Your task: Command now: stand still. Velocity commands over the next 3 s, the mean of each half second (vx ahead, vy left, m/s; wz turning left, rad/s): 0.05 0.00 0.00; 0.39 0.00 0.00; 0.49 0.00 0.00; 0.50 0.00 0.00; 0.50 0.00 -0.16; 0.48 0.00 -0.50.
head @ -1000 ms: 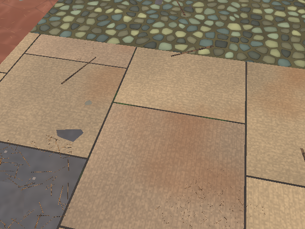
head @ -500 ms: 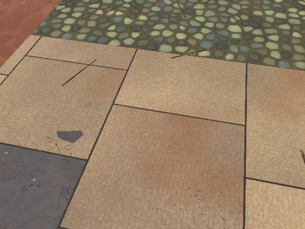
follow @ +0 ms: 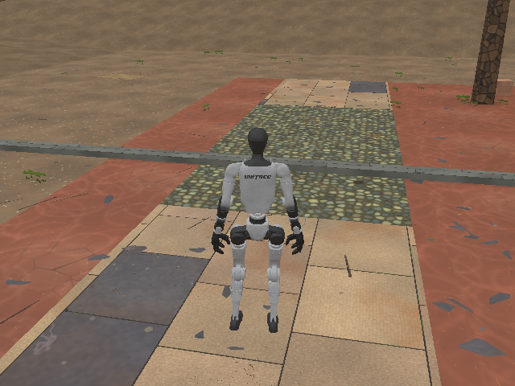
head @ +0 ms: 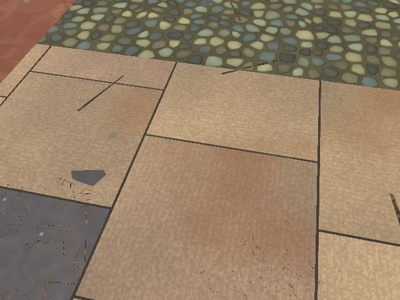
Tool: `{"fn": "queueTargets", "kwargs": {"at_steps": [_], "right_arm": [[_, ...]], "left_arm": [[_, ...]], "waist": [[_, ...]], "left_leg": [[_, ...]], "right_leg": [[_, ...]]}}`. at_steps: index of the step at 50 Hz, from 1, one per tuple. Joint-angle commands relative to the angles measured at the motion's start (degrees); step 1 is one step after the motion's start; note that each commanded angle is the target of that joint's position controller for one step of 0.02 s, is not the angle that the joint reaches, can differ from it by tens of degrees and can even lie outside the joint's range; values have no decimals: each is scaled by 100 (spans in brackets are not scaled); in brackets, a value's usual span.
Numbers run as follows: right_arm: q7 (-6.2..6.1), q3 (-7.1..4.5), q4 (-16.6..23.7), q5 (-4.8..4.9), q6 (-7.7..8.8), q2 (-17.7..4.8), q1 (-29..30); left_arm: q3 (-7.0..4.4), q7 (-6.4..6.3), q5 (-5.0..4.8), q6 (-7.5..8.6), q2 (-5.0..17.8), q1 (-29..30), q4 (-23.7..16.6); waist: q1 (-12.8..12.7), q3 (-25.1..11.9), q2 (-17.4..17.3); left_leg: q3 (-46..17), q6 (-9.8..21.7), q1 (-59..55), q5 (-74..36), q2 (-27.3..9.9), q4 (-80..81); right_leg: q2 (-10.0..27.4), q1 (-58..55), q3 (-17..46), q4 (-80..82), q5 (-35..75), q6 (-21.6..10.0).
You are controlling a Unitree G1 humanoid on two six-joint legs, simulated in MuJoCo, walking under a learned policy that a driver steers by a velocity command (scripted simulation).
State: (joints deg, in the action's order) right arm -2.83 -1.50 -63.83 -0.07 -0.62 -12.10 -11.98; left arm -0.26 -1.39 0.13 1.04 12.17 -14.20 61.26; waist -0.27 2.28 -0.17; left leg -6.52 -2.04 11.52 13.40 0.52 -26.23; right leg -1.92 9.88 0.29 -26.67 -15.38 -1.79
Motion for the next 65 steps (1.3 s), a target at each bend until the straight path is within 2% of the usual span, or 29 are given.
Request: {"fn": "queueTargets", "kwargs": {"at_steps": [1,17,19,20,22,23,25,28,31,32,33,34,35,36,39,42,45,48,51,54,55,56,57,58,59,60,61,63,65], "right_arm": [[-20,-70,95,1,37,-570,-192],[-36,-19,13,11,44,-498,-399],[-46,10,-41,23,36,-377,-506],[-50,0,0,46,52,-400,-459],[-5,11,225,61,193,-393,-156],[39,17,335,81,295,-384,18],[134,-26,435,136,449,-432,116],[225,-62,451,196,613,-409,0],[251,-173,-55,158,592,-378,-1171],[232,-234,-137,152,577,-537,-1683],[195,-342,-131,143,570,-1128,-2322],[283,-342,-182,28,663,-1336,-2462],[318,-236,5,39,754,-1016,-1807],[357,-158,173,50,800,-762,-1355],[398,-40,333,16,735,-499,-1121],[293,-39,260,-24,662,-620,-1578],[197,-49,360,-26,608,-758,-1600],[158,-79,335,24,600,-835,-1865],[141,-126,295,89,565,-852,-1938],[127,-221,392,40,479,-1050,-1701],[132,-231,437,0,419,-1061,-1589],[153,-193,544,-35,400,-1004,-1465],[237,-19,673,-87,478,-366,-2062],[303,87,529,33,646,-64,-2263],[330,-76,721,203,792,-649,-1657],[313,-123,924,308,861,-853,-1062],[260,-148,981,273,858,-830,-797],[194,-205,940,152,697,-634,-993],[167,-196,956,127,568,-436,-1065]], "left_arm": [[-93,-16,-3,34,584,-272,-117],[-80,-23,-13,28,484,-520,-64],[-101,-52,-33,4,519,-648,4],[-172,-78,-79,-10,736,-664,-21],[-298,-102,-133,21,1097,-951,-41],[-357,-107,-127,70,1203,-969,-70],[-362,-80,-73,183,1075,-874,-171],[-370,-43,-214,222,1028,-542,-374],[-360,-10,-249,152,1043,-437,-470],[-273,23,-201,196,775,-281,-557],[-152,66,-94,283,316,-246,-717],[-174,65,-215,378,320,-228,-859],[-220,85,-324,457,599,-66,-932],[-245,128,-321,517,710,-10,-922],[-354,172,-150,542,821,72,-858],[-311,222,-118,459,555,469,-1005],[-221,237,-128,456,386,1354,-1373],[-171,302,-168,468,380,1928,-1583],[-167,395,-194,507,462,2230,-1776],[-324,427,-182,544,816,1619,-1698],[-452,394,-197,530,1037,785,-1464],[-576,338,-201,493,1287,-240,-1175],[-709,287,-25,460,1835,-1143,-998],[-620,308,-42,426,1575,-1252,-897],[-503,319,-95,448,1211,-711,-937],[-431,309,-87,471,973,-135,-1067],[-372,345,-42,518,812,299,-1114],[-302,398,40,574,573,569,-1075],[-311,391,1,593,634,398,-936]], "waist": [[-3,36,25],[-4,77,22],[-26,25,172],[-68,154,403],[-234,475,952],[-273,710,1017],[-211,848,819],[10,564,620],[487,163,403],[710,42,-147],[810,-311,-1587],[722,-232,-1733],[450,366,-872],[308,563,-602],[150,417,-496],[238,344,-433],[380,499,-354],[503,617,-433],[404,695,-449],[-101,36,-697],[-534,-501,-778],[-996,-1119,-729],[-826,-2179,470],[-715,-2903,1358],[-680,-1897,1016],[-516,-1077,636],[-279,-572,115],[120,-335,266],[235,-152,353]], "left_leg": [[49,165,-10,-752,-66,315],[87,149,46,-750,-68,309],[347,169,123,309,155,101],[568,205,411,1062,333,-281],[756,288,1299,1340,258,-1336],[663,338,1524,1165,-21,-1869],[460,448,2156,1511,-365,-2522],[687,551,1371,1162,-381,-1181],[1211,377,-951,-38,200,-80],[367,526,-1596,329,-339,320],[-1752,1053,-2197,1060,-1674,1176],[-3622,1769,-1991,2280,-2409,1833],[-3336,1734,-1620,2625,-2391,1855],[-2558,1494,-1405,2146,-2061,1846],[-883,1049,-1182,-180,-1347,1872],[-300,1154,-1227,-1662,-1199,1872],[38,1162,-906,-1880,-1079,2039],[193,1180,-898,-1757,-1124,2186],[271,1151,-1426,-2185,-1369,2014],[403,978,-1968,-4600,-1481,1024],[547,876,-1882,-5449,-1338,56],[639,707,-1035,-5027,-1118,-1250],[776,408,1166,-2462,-354,-3541],[142,300,2245,1709,391,-5045],[-180,466,2853,1602,-6,-5541],[29,557,2943,1128,-314,-5438],[158,560,2685,661,-588,-5038],[146,552,1968,298,-876,-4479],[247,486,1882,240,-953,-4104]], "right_leg": [[325,221,306,613,516,-63],[309,211,298,601,618,-79],[284,222,375,813,-956,-159],[429,303,651,977,-1978,-338],[1435,260,2027,1704,-3412,-934],[1924,442,2646,1979,-3390,-1223],[2187,162,2864,2043,-2664,-1363],[1645,166,1759,1767,-1550,-919],[950,1334,858,809,-1204,-696],[620,1875,456,-332,-743,-476],[107,2732,-281,-2458,-1045,-108],[-66,3504,229,-3720,-1660,-166],[378,4008,530,-4325,-1208,-289],[595,4079,539,-4358,-547,-367],[906,3537,269,-3587,483,-265],[874,3578,-8,-3071,895,-22],[727,3327,-184,-1783,1459,104],[533,2917,-348,-938,1851,74],[485,2855,-250,-477,1790,-126],[137,1788,-403,-416,1301,-406],[-61,757,-528,-429,1220,-553],[215,-839,-223,-493,1308,-766],[1780,-3278,2100,-460,593,-1571],[2585,-3872,4472,782,-313,-2091],[2300,-3053,3990,1066,-650,-1728],[2111,-1999,3017,1200,-297,-1492],[1891,-961,2289,1414,376,-1355],[1499,70,1456,1736,837,-1188],[1400,488,1092,1994,1012,-1263]]}}
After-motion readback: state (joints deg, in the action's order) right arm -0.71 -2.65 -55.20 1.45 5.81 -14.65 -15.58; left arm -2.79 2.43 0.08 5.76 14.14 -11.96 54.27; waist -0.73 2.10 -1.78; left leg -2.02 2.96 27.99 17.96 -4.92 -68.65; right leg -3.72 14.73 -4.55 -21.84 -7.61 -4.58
